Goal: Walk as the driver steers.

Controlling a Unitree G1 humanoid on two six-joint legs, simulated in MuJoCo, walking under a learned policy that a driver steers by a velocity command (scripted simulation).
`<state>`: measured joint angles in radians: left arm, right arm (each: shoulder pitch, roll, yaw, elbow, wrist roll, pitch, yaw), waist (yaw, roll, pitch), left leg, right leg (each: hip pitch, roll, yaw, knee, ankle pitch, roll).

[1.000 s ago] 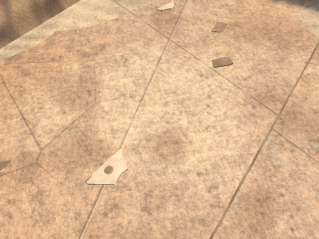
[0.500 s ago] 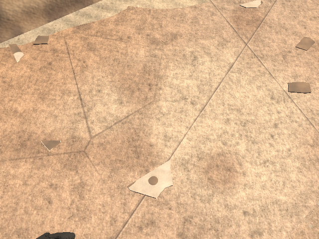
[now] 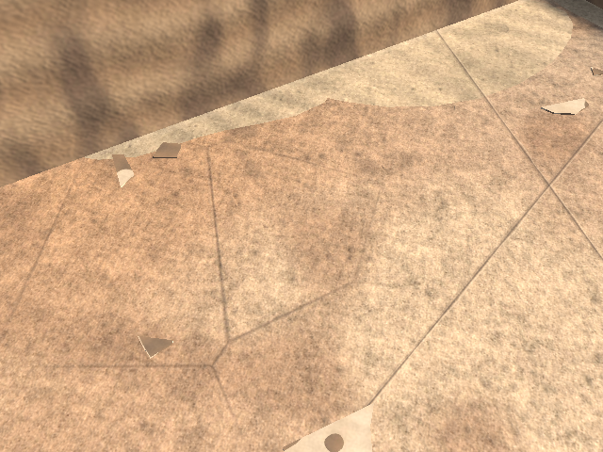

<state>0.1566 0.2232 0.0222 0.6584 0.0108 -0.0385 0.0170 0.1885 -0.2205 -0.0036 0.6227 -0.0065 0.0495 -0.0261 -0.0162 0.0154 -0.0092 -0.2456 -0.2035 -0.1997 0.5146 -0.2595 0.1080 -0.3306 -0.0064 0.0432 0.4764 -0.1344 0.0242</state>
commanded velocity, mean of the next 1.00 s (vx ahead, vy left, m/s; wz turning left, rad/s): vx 0.34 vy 0.00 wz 0.01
